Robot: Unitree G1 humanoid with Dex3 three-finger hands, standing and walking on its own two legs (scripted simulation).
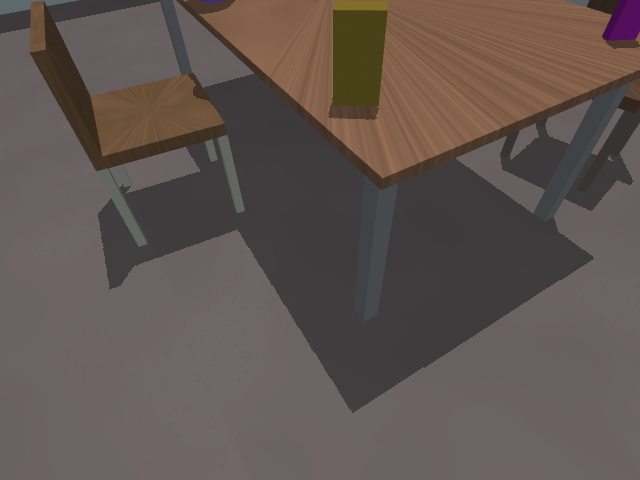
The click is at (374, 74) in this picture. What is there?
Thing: carton on end
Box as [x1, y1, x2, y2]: [333, 1, 387, 106]
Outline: 335,1 333,8 333,105 378,106 387,11 386,1
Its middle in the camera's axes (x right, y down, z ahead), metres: +0.09 -0.43 +0.91
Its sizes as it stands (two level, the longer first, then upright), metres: 0.113 0.058 0.214
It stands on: a support 0.75 m high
